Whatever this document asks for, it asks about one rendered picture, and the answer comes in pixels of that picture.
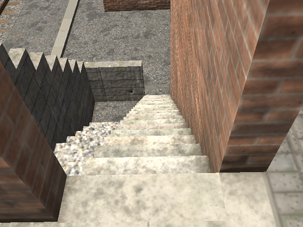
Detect stairs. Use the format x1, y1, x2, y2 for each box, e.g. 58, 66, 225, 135
81, 95, 211, 176

